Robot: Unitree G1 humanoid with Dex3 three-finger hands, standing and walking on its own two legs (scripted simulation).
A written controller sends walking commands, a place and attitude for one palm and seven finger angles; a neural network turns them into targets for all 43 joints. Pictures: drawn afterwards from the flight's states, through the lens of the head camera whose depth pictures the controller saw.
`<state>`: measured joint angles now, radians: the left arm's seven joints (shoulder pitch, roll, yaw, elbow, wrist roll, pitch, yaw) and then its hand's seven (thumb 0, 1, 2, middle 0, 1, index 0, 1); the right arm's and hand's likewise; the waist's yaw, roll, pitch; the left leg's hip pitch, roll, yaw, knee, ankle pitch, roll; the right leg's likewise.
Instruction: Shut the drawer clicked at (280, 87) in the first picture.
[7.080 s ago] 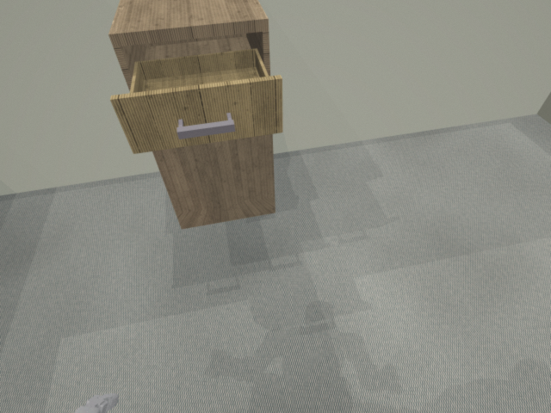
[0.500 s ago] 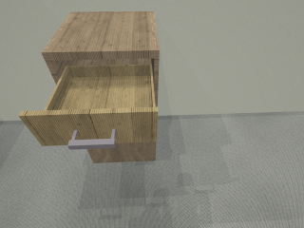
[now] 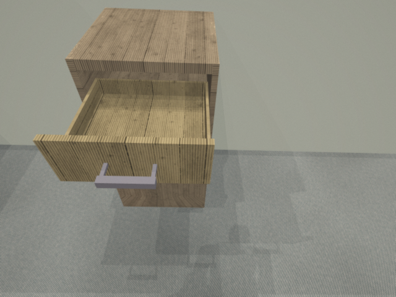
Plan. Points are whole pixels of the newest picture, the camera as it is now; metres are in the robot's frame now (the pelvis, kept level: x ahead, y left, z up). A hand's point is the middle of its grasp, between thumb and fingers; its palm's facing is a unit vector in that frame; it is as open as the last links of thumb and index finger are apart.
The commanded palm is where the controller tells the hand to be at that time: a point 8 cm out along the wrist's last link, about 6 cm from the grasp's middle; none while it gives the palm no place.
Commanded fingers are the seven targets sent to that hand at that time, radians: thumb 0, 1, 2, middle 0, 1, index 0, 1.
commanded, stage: shuffle to correct the standing spot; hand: left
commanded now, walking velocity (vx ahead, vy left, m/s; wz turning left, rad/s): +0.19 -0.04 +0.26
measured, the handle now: (128, 175) +0.38 +0.20 +0.00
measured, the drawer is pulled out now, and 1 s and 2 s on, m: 0.30 0.30 0.30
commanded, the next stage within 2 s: come to a stop and stand still in 0.32 s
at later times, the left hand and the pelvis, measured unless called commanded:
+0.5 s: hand out of the picture +0.11 +0.16 -0.17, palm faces +0.12 -0.97 -0.19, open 7.3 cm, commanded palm none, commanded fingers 0.00 0.90 0.90 -0.20 -0.30 -0.20 -0.30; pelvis +0.11 -0.01 +0.00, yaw +3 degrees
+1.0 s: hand out of the picture +0.13 +0.17 -0.17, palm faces +0.08 -0.95 -0.31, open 7.4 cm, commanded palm none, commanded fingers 0.00 0.90 0.90 -0.20 -0.30 -0.20 -0.30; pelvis +0.10 -0.03 -0.01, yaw +0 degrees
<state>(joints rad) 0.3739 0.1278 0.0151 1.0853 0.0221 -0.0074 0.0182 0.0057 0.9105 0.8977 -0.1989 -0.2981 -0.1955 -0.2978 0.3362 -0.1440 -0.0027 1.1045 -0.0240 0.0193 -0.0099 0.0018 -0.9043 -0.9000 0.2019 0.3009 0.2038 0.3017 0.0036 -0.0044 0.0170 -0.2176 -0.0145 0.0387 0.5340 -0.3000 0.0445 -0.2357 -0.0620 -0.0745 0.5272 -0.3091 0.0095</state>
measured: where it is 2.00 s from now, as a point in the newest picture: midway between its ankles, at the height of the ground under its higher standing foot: outside the picture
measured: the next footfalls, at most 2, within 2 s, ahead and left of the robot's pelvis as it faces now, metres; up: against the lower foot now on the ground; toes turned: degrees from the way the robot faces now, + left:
right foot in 0.36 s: +0.14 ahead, -0.11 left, +0.00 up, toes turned -5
left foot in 0.60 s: +0.20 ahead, +0.11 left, +0.00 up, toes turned +7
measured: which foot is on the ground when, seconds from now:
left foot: down 0.00-0.36, up 0.38-0.58, down 0.60-0.98, up 1.00-1.00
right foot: down 0.00-0.14, up 0.16-0.34, down 0.36-0.72, up 0.74-0.96, down 0.98-1.00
